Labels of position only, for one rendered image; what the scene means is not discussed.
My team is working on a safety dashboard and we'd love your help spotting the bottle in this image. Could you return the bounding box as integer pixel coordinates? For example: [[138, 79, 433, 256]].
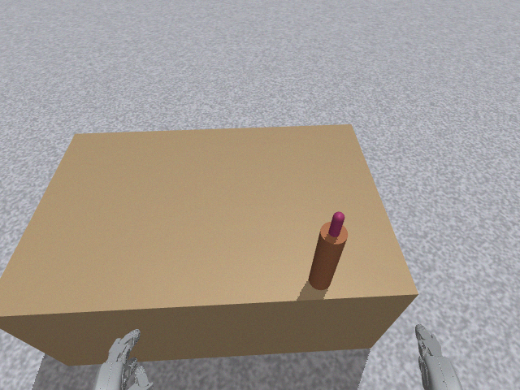
[[309, 212, 348, 290]]

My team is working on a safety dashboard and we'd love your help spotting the right robot hand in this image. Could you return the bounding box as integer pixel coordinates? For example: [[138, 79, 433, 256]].
[[415, 324, 463, 390]]

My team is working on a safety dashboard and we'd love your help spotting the left robot hand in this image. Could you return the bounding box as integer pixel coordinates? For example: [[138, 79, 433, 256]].
[[92, 329, 153, 390]]

